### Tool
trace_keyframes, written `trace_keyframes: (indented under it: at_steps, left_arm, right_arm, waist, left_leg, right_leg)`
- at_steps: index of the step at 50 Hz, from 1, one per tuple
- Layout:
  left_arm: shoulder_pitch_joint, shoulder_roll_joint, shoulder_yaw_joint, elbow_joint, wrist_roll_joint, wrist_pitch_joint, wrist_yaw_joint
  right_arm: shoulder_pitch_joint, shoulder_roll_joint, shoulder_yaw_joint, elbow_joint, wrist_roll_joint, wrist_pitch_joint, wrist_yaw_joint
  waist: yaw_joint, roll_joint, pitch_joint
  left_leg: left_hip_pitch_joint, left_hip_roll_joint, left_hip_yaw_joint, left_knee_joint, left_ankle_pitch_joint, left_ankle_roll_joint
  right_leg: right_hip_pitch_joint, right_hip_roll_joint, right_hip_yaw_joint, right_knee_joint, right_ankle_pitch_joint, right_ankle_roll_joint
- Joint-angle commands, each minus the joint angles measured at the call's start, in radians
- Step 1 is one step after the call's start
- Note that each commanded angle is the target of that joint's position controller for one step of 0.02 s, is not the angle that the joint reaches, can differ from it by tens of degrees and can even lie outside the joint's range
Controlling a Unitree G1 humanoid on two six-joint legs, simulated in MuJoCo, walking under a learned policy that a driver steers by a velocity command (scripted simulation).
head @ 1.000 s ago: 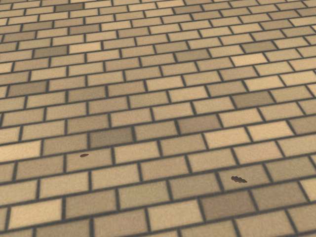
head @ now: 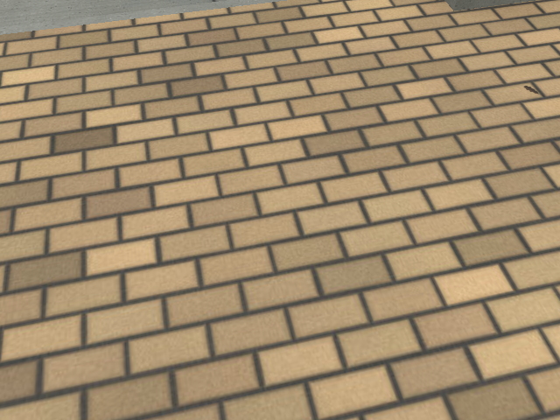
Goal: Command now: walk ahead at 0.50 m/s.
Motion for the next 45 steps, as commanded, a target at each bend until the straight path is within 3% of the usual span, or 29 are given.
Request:
trace_keyframes:
  at_steps: [1,2,3,6,8,12,17,20,21,22,23,24,25,26,27,28,30,33,36,40,45]
  left_arm:
    - [0.163,0.085,0.030,-0.001,-0.014,-0.013,-0.002]
    - [0.166,0.064,0.021,0.010,-0.013,-0.021,0.001]
    - [0.175,0.041,0.010,0.028,-0.017,-0.028,0.007]
    - [0.242,0.078,0.015,0.060,-0.026,-0.049,0.007]
    - [0.278,0.098,0.016,0.071,-0.030,-0.052,0.004]
    - [0.336,0.104,0.013,0.079,-0.027,-0.046,-0.002]
    - [0.407,0.130,0.013,0.108,-0.024,-0.037,0.011]
    - [0.373,0.153,0.015,0.115,-0.018,-0.028,0.023]
    - [0.364,0.163,0.019,0.117,-0.015,-0.024,0.026]
    - [0.347,0.171,0.021,0.119,-0.014,-0.017,0.029]
    - [0.343,0.163,0.017,0.107,-0.016,-0.013,0.032]
    - [0.372,0.107,0.004,0.063,-0.030,-0.012,0.031]
    - [0.452,0.098,0.008,0.056,-0.037,-0.015,0.017]
    - [0.367,0.128,0.013,0.040,-0.009,-0.010,0.016]
    - [0.265,0.130,0.009,0.014,-0.004,-0.018,0.011]
    - [0.238,0.116,0.006,0.004,-0.005,-0.023,0.007]
    - [0.254,0.095,-0.001,0.001,0.013,0.008,0.002]
    - [0.209,0.091,-0.003,-0.025,0.016,0.032,-0.004]
    - [0.062,0.101,-0.004,-0.077,0.015,0.039,-0.002]
    - [-0.064,0.101,-0.008,-0.115,0.007,0.040,-0.003]
    - [-0.196,0.099,-0.018,-0.169,-0.003,0.027,-0.011]
  right_arm:
    - [-0.075,-0.116,-0.024,-0.130,-0.001,-0.027,0.010]
    - [-0.088,-0.108,-0.024,-0.132,-0.009,-0.015,0.017]
    - [-0.075,-0.094,-0.020,-0.133,-0.026,0.001,0.026]
    - [-0.074,-0.065,-0.014,-0.140,-0.042,0.028,0.048]
    - [-0.167,-0.067,-0.012,-0.171,-0.047,0.035,0.057]
    - [-0.357,-0.048,0.006,-0.231,-0.034,0.039,0.064]
    - [-0.483,-0.064,0.008,-0.279,-0.021,0.030,0.056]
    - [-0.434,-0.085,-0.003,-0.273,-0.028,0.027,0.044]
    - [-0.364,-0.101,-0.011,-0.251,-0.033,0.027,0.036]
    - [-0.231,-0.114,-0.022,-0.208,-0.038,0.022,0.028]
    - [-0.074,-0.153,-0.038,-0.160,-0.056,0.015,0.021]
    - [0.054,-0.251,-0.063,-0.146,-0.073,0.011,0.017]
    - [0.021,-0.285,-0.073,-0.137,-0.037,0.025,0.029]
    - [-0.086,-0.237,-0.066,-0.160,-0.013,0.035,0.038]
    - [-0.146,-0.177,-0.049,-0.167,-0.008,0.035,0.039]
    - [-0.168,-0.148,-0.039,-0.158,-0.012,0.032,0.039]
    - [-0.172,-0.141,-0.035,-0.143,-0.008,0.019,0.036]
    - [-0.120,-0.172,-0.042,-0.129,-0.003,0.005,0.035]
    - [-0.058,-0.189,-0.048,-0.119,-0.001,0.012,0.033]
    - [0.017,-0.201,-0.054,-0.114,0.002,0.015,0.032]
    - [0.086,-0.207,-0.056,-0.113,-0.016,0.024,0.021]
  waist:
    - [0.063,0.005,-0.086]
    - [0.037,0.011,-0.046]
    - [0.009,-0.018,-0.037]
    - [-0.009,-0.057,-0.014]
    - [0.007,-0.060,0.020]
    - [0.056,-0.073,0.045]
    - [0.088,-0.078,0.053]
    - [0.042,-0.095,0.030]
    - [0.011,-0.102,-0.011]
    - [-0.052,-0.084,-0.077]
    - [-0.108,-0.060,-0.170]
    - [-0.123,0.088,-0.294]
    - [-0.051,0.276,-0.358]
    - [-0.021,0.115,-0.223]
    - [-0.020,0.025,-0.105]
    - [0.014,-0.019,-0.040]
    - [0.063,-0.003,-0.024]
    - [0.061,0.022,-0.025]
    - [0.023,0.025,0.018]
    - [-0.029,0.039,0.006]
    - [-0.077,0.059,0.011]
  left_leg:
    - [-0.475,0.063,-0.095,0.314,0.088,0.003]
    - [-0.449,0.085,-0.088,0.271,0.104,-0.001]
    - [-0.418,0.102,-0.076,0.226,0.112,-0.011]
    - [-0.446,0.118,-0.036,0.147,0.147,-0.037]
    - [-0.503,0.145,-0.004,0.065,0.218,-0.054]
    - [-0.489,0.136,0.053,-0.210,0.361,-0.064]
    - [-0.482,0.107,0.069,-0.389,0.400,-0.031]
    - [-0.388,0.056,0.087,-0.449,0.290,0.017]
    - [-0.302,0.024,0.100,-0.463,0.253,0.039]
    - [-0.157,-0.011,0.114,-0.514,0.269,0.067]
    - [0.077,0.040,0.050,-0.514,0.276,0.103]
    - [0.327,0.293,-0.295,-0.527,0.234,0.183]
    - [0.451,0.432,-0.767,-0.702,0.254,0.311]
    - [0.359,0.388,-0.672,-0.727,0.154,0.288]
    - [0.215,0.351,-0.527,-0.746,0.171,0.262]
    - [0.096,0.301,-0.441,-0.781,0.247,0.224]
    - [-0.031,0.229,-0.330,-0.807,0.366,0.187]
    - [-0.070,0.195,-0.284,-0.838,0.412,0.199]
    - [-0.054,0.176,-0.286,-0.867,0.368,0.185]
    - [0.042,0.161,-0.297,-0.831,0.414,0.150]
    - [0.157,0.168,-0.338,-0.726,0.565,0.155]
  right_leg:
    - [0.422,-0.388,0.516,-0.288,0.161,-0.202]
    - [0.347,-0.340,0.428,-0.308,0.220,-0.161]
    - [0.298,-0.297,0.360,-0.333,0.239,-0.123]
    - [0.272,-0.256,0.279,-0.371,0.309,-0.099]
    - [0.265,-0.238,0.237,-0.401,0.333,-0.092]
    - [0.281,-0.197,0.168,-0.409,0.426,-0.055]
    - [0.449,-0.252,0.167,-0.371,0.491,-0.046]
    - [0.516,-0.277,0.136,-0.268,0.721,-0.032]
    - [0.528,-0.277,0.118,-0.177,0.840,-0.020]
    - [0.513,-0.256,0.083,-0.016,0.885,-0.002]
    - [0.375,-0.225,0.052,0.196,0.723,0.017]
    - [0.121,-0.132,-0.004,0.539,0.291,0.045]
    - [-0.154,0.027,0.080,0.809,-0.328,0.072]
    - [-0.271,-0.056,0.165,0.846,-0.256,0.066]
    - [-0.287,-0.094,0.158,0.804,-0.178,0.071]
    - [-0.246,-0.127,0.158,0.717,-0.138,0.078]
    - [-0.147,-0.158,0.158,0.617,-0.135,0.104]
    - [-0.163,-0.161,0.138,0.539,-0.097,0.138]
    - [-0.258,-0.172,0.135,0.399,0.019,0.172]
    - [-0.300,-0.151,0.143,0.254,0.146,0.187]
    - [-0.307,-0.105,0.139,0.130,0.122,0.174]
